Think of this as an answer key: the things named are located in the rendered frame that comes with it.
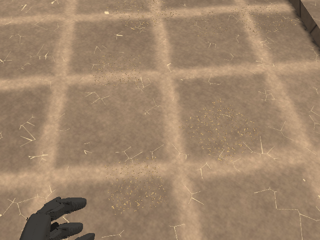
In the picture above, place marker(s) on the robot left hand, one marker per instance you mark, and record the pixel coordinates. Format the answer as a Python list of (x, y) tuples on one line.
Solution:
[(39, 227)]

